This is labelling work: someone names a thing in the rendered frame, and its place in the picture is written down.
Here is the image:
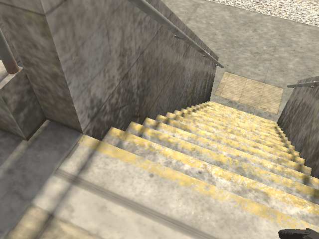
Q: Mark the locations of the stairs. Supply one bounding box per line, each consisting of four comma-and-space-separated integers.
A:
102, 101, 319, 227

